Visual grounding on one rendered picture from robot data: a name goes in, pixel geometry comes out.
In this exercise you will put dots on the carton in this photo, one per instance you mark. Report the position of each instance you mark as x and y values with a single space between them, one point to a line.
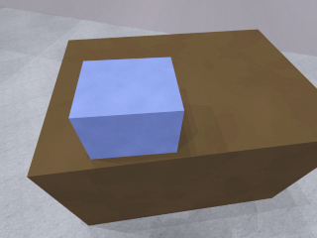
127 107

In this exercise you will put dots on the pedestal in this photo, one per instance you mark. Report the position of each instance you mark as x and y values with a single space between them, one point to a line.
249 130

